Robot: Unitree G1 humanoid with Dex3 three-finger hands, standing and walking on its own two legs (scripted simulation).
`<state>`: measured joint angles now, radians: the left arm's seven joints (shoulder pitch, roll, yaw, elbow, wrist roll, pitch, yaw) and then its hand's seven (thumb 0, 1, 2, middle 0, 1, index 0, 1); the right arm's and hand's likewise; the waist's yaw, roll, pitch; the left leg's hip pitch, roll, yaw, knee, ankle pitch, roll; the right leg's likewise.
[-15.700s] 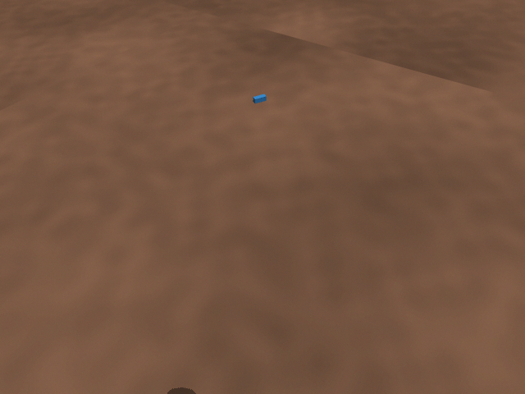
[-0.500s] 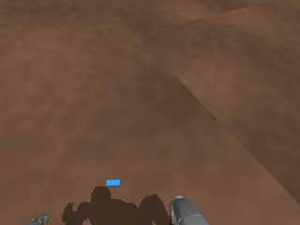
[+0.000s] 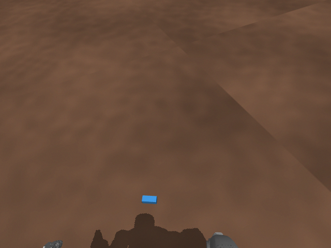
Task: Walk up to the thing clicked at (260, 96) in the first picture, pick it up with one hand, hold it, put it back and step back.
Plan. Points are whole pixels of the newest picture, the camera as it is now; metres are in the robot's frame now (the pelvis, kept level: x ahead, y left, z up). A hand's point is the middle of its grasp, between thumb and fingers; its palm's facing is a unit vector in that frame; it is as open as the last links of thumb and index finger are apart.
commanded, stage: walk up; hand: left
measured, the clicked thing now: (149, 199) +0.48 +0.19 -0.73
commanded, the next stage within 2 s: none
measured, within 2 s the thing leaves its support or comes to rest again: neither
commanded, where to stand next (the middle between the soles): +0.08 -0.02 m, yaw -3 degrees
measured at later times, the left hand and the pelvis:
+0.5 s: hand (103, 235) +0.17 +0.21 -0.12, palm faces -0.12 -0.91 -0.40, open 7.4 cm; pelvis +0.04 -0.03 +0.01, yaw -4 degrees
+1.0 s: hand out of the picture +0.00 +0.29 -0.14, palm faces -0.10 -0.91 -0.41, open 7.4 cm; pelvis -0.06 +0.00 +0.01, yaw -4 degrees
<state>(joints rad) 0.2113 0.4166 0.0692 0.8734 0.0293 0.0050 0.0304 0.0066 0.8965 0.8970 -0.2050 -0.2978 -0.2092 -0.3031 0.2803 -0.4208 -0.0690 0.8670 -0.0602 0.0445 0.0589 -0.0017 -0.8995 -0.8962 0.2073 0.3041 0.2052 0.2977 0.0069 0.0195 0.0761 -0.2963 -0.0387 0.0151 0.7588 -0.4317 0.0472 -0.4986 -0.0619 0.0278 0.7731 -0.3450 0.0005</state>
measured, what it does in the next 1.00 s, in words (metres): steps on the spot: right foot, then left foot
